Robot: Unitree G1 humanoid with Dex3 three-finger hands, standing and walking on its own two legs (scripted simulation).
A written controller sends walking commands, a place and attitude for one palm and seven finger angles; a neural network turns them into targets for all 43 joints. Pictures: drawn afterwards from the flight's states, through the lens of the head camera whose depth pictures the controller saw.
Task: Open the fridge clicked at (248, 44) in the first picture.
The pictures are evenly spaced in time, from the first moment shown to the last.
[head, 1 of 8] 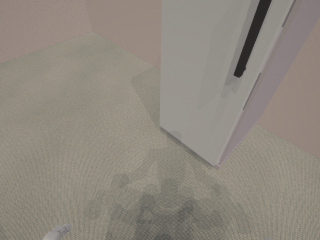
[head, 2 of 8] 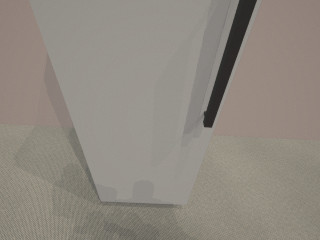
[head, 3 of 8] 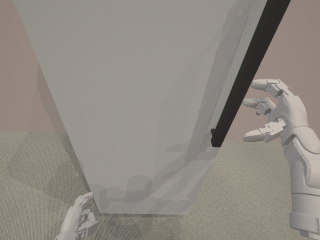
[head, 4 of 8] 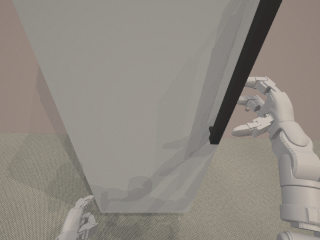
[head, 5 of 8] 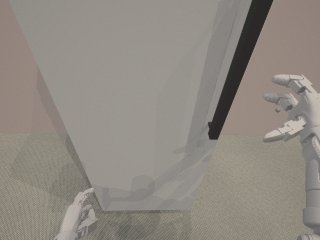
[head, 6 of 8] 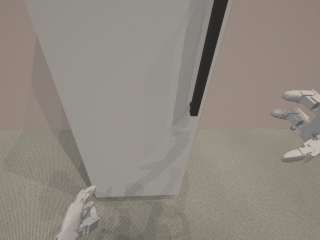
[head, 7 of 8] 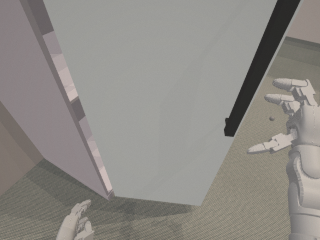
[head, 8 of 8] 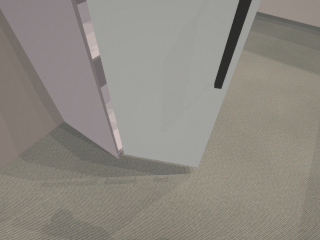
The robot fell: no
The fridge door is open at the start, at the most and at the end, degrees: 0 71 66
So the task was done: yes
